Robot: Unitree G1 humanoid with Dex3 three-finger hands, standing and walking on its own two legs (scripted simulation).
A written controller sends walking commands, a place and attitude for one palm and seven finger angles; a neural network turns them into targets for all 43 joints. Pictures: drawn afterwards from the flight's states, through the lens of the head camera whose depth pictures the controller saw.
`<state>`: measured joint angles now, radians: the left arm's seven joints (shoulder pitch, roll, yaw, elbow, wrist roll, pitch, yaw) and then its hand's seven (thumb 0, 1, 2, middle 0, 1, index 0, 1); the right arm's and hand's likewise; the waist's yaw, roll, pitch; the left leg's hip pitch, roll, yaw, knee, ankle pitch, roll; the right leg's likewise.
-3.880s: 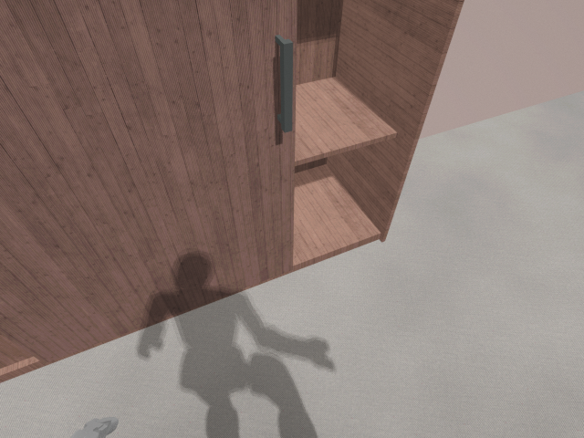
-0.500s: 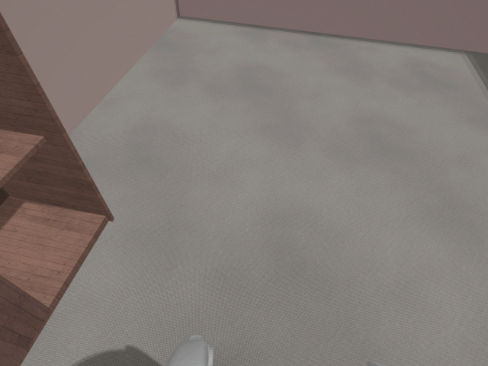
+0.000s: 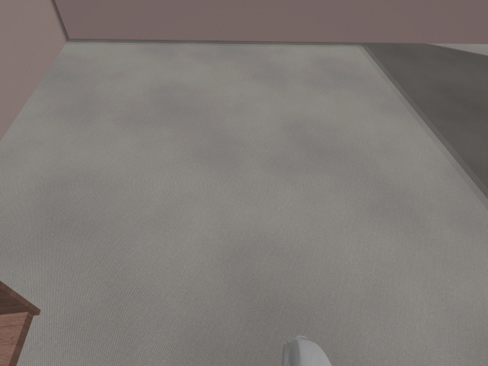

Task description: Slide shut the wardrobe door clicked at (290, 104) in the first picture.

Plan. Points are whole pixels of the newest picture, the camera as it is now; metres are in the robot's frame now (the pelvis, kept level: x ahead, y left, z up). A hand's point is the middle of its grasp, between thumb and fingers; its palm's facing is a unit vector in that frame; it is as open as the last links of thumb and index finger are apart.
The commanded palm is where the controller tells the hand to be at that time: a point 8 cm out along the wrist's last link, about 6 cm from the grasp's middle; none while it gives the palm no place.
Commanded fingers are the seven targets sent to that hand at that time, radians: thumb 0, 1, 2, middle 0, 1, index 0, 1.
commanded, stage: walk to a spot facing it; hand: left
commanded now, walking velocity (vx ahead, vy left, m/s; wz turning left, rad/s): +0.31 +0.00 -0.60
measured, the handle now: out of the picture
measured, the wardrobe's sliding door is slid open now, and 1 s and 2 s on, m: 0.44 0.44 0.44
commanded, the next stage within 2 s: turn to face it in 0.20 s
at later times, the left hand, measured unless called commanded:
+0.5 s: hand (190, 280) +0.32 +0.13 -0.17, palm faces -0.16 -0.96 -0.24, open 7.2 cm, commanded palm none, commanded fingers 0.00 0.90 0.90 -0.20 -0.30 -0.20 -0.30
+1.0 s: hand (167, 263) +0.36 +0.19 -0.17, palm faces +0.13 -0.96 -0.24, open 7.3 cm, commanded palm none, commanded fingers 0.00 0.90 0.90 -0.20 -0.30 -0.20 -0.30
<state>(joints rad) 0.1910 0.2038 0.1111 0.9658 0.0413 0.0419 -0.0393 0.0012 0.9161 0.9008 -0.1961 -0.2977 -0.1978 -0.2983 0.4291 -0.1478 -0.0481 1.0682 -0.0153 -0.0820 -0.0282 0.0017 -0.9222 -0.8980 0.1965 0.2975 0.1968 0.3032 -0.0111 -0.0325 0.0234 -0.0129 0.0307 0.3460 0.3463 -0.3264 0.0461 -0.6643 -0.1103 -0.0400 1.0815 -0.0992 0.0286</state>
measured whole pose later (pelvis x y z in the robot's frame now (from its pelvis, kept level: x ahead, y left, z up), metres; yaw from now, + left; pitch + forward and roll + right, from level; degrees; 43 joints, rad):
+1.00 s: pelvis +0.30 -0.03 +0.00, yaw +5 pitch +2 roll -2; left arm 0.18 0.22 0.10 0.93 0.02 0.05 0.02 0.00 0.91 0.90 -0.20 -0.30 -0.20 -0.30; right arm 0.23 -0.19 -0.06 0.95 -0.02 0.02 0.00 0.00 -0.91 -0.90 0.20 0.30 0.20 0.30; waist -0.01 0.00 0.06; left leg -0.35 -0.03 -0.01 0.47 -0.14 0.06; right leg -0.46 -0.08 0.01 1.00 -0.40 0.08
